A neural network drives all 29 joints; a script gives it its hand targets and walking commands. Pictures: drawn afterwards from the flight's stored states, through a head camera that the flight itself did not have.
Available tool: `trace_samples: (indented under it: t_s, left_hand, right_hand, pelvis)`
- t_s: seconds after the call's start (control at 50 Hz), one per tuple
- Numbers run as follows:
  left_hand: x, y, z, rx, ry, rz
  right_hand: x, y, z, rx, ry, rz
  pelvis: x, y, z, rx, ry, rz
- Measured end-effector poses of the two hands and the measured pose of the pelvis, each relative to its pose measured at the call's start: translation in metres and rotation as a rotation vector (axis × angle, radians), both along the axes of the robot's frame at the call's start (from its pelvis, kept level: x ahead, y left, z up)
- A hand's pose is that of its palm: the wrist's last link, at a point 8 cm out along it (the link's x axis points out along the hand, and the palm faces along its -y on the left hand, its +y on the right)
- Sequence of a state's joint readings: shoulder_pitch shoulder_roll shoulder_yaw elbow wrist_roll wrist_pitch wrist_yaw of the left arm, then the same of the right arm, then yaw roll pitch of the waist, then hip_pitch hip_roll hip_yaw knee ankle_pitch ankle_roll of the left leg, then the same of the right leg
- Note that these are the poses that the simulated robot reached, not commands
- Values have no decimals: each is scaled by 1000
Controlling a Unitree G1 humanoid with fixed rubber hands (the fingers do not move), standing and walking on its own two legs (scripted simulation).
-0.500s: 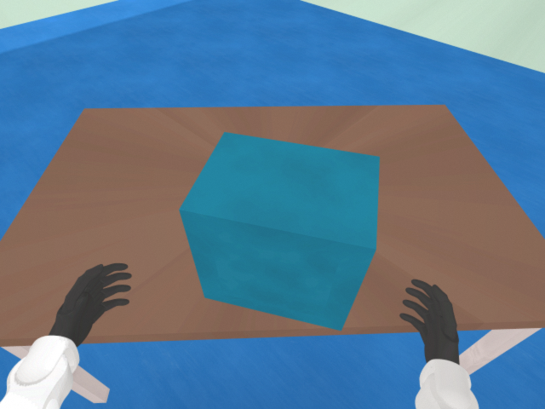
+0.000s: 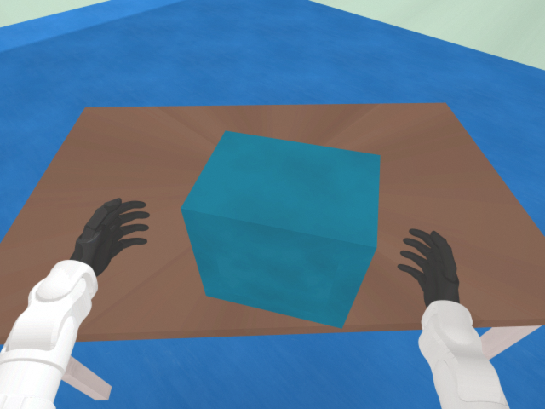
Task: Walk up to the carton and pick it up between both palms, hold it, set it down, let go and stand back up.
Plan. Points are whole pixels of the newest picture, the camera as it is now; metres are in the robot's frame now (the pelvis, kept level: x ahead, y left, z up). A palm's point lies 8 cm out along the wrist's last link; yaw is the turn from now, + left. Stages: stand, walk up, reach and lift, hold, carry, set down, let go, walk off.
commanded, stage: reach and lift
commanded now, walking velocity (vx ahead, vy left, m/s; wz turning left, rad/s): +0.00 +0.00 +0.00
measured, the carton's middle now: (285, 232) +0.43 +0.00 -0.01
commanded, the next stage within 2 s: none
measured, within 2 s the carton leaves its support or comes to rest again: neither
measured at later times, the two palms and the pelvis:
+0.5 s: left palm (108, 189) +0.37 +0.25 +0.15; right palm (447, 245) +0.33 -0.22 +0.10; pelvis -0.01 +0.00 +0.00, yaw +0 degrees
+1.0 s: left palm (119, 133) +0.44 +0.24 +0.20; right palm (460, 192) +0.38 -0.24 +0.15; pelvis -0.01 +0.00 +0.00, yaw +0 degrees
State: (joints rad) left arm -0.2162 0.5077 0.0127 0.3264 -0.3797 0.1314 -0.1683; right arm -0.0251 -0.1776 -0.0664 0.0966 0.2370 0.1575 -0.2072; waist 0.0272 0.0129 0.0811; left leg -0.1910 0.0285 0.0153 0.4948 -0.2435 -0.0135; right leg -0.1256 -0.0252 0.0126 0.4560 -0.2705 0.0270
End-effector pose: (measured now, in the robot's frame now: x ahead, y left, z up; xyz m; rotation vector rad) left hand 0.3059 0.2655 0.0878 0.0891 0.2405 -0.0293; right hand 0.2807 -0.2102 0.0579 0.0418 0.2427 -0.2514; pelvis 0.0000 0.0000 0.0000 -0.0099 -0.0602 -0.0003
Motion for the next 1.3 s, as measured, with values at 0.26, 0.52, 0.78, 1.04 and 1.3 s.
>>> trace_samples:
  t_s: [0.26, 0.52, 0.78, 1.04, 1.3]
  left_hand:
    - [43, -8, 36, -32, -15, -13]
    - [71, -16, 59, -36, -13, -11]
    - [108, -21, 91, -69, -35, 23]
    - [133, -28, 113, -64, -45, 38]
    - [146, -34, 108, -37, -29, 34]
  right_hand:
    - [30, 0, 26, -23, 11, 6]
    - [50, -13, 42, -32, 8, -19]
    - [80, -23, 68, -43, 10, -34]
    - [108, -26, 95, -3, -7, -47]
    - [118, -36, 94, 12, 19, -85]
  pelvis:
    - [-8, 1, 1, -2, -7, 0]
    - [-8, 1, 1, -2, -6, 0]
    - [-7, 1, 1, -1, -4, 0]
    - [-4, 1, 1, -1, 21, -1]
    - [-1, 1, 1, -2, 48, -1]
